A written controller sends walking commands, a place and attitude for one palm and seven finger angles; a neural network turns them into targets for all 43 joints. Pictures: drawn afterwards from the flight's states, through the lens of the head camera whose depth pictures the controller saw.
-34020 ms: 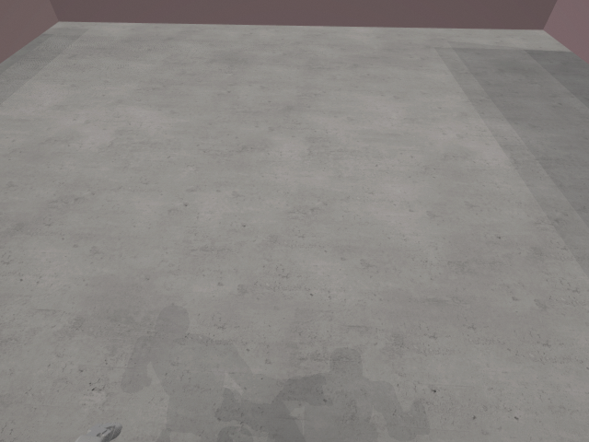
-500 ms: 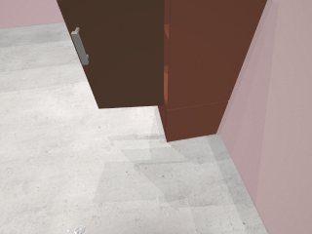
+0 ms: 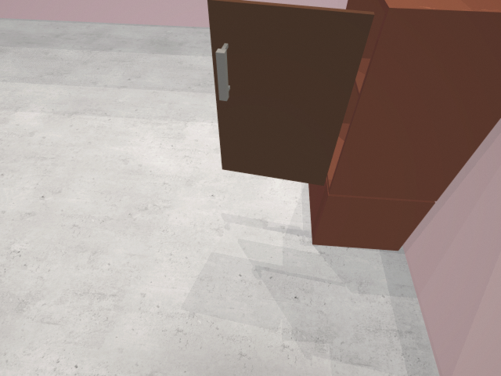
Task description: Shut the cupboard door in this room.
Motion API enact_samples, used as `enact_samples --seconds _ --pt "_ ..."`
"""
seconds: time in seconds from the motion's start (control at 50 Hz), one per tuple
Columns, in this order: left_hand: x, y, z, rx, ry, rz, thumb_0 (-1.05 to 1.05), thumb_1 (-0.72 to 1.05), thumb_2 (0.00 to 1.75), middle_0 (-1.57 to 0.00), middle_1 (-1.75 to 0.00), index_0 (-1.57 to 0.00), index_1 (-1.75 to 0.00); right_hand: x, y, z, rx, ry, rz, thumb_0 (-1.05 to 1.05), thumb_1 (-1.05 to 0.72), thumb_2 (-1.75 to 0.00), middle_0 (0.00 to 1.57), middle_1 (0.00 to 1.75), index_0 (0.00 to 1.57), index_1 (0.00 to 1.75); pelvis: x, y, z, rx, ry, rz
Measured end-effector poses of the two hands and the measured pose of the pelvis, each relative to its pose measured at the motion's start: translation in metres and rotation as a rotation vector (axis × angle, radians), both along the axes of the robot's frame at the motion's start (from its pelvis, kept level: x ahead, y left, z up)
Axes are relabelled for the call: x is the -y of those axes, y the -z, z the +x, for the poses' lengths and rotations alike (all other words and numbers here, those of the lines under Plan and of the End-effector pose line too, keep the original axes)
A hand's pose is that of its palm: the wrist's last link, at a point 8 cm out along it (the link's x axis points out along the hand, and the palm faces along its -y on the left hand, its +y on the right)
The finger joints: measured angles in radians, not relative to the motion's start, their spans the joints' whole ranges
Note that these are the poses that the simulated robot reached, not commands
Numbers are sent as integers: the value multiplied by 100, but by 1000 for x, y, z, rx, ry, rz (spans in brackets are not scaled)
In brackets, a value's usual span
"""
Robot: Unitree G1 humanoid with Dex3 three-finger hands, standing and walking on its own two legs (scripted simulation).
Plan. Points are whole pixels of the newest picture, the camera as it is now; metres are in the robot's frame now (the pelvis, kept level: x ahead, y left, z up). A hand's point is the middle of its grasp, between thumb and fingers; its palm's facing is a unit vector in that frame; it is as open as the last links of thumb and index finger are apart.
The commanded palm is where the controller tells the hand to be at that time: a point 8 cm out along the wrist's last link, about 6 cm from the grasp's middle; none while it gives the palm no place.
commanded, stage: take the last steps up to it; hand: left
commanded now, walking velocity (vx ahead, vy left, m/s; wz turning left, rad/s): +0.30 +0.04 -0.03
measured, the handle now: (224, 72) +0.84 +0.19 +0.05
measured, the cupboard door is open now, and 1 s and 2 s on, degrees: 82 82 82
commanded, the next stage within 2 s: come to a stop and stand still in 0.76 s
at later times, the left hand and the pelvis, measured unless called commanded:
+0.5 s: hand (185, 289) +0.30 +0.19 -0.17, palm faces -0.06 -0.97 -0.22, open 7.4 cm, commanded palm none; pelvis +0.17 +0.01 -0.03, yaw -3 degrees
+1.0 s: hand (193, 293) +0.30 +0.17 -0.18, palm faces +0.06 -0.98 -0.17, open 7.3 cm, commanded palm none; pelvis +0.33 +0.01 -0.01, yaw -3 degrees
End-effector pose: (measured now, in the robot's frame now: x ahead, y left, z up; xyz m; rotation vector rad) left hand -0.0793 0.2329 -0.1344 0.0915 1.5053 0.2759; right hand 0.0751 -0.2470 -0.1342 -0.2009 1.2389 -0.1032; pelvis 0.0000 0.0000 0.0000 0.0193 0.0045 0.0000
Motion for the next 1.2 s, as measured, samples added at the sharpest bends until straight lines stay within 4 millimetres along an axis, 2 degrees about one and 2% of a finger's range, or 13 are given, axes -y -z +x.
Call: enact_samples --seconds 0.08,0.14,0.28,0.4,0.48,0.54,0.6,0.74,0.84,0.94,1.06,1.14,1.2 --pt "-23 16 -5 -91 -10 -31 1 91 89 -20 -30 -20 -30 -33 1 31 95 -2 -8 0 -91 -90 19 30 20 30 -24 11 17 10 10 -17" --pt "-35 15 25 -76 21 -39 1 91 89 -20 -30 -20 -30 -51 -2 29 95 41 4 0 -92 -90 20 30 20 30 -33 6 34 17 18 -23" --pt "-48 13 157 140 104 -27 1 91 89 -20 -30 -20 -30 -55 3 -4 -64 125 -15 -1 -94 -90 20 30 20 30 -41 2 77 25 24 -4" --pt "-32 9 282 292 195 -20 1 91 90 -20 -30 -20 -30 -65 16 -34 -264 206 30 0 -92 -90 20 30 20 30 -31 10 124 20 34 11" --pt "-9 9 360 365 267 -7 1 91 90 -20 -30 -20 -30 -65 27 -35 -377 255 74 0 -91 -90 20 30 20 30 -16 21 163 17 45 10" --pt "6 12 398 422 285 14 1 91 89 -20 -30 -20 -30 -55 36 -17 -426 269 102 0 -91 -90 20 30 20 30 1 31 190 24 47 15" --pt "16 8 406 404 261 15 0 91 89 -20 -30 -20 -30 -38 37 27 -375 256 99 1 -91 -90 20 30 20 30 10 25 208 43 38 8" --pt "17 -2 391 264 199 38 0 95 89 -20 -30 -21 -30 -7 27 162 -130 185 73 0 -91 -90 20 30 20 30 19 6 251 25 44 1" --pt "17 -2 381 184 157 10 0 93 89 -20 -30 -20 -30 -2 16 239 -22 137 56 0 -92 -90 19 30 20 30 16 1 281 12 43 -7" --pt "17 6 374 114 99 -30 1 92 89 -20 -30 -20 -30 -13 9 300 27 72 36 0 -92 -90 19 30 20 30 4 1 311 10 41 -18" --pt "10 27 378 28 70 -64 1 91 89 -20 -30 -20 -30 -42 9 348 72 44 20 0 -91 -90 19 30 20 30 -13 10 338 22 50 -17" --pt "3 27 393 13 100 -58 1 91 89 -20 -30 -20 -30 -54 8 351 70 70 29 0 -91 -90 20 30 20 30 -15 9 338 23 70 -8" --pt "-3 22 407 31 129 -31 1 91 89 -20 -30 -20 -30 -48 10 346 74 109 29 -1 -92 -90 20 30 20 30 -12 8 330 18 77 -15"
